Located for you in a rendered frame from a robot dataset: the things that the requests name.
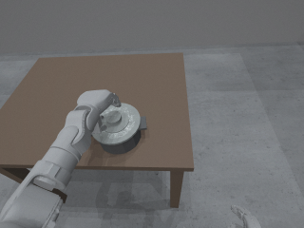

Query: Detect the robot right hand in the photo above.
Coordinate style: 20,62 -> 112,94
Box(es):
228,204 -> 262,228

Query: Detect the pot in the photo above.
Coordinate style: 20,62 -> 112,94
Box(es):
90,116 -> 147,155

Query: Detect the lid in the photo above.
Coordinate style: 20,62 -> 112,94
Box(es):
92,103 -> 141,145

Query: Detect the knob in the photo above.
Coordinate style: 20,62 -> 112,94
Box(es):
105,110 -> 122,125

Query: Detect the table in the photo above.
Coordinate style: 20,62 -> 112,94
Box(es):
0,52 -> 195,208

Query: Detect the left robot forearm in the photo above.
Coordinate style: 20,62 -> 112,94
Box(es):
0,103 -> 100,223

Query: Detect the robot left hand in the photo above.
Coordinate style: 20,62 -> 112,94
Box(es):
77,89 -> 122,134

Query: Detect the left robot upper arm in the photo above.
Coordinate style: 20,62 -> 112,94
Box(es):
0,183 -> 64,228

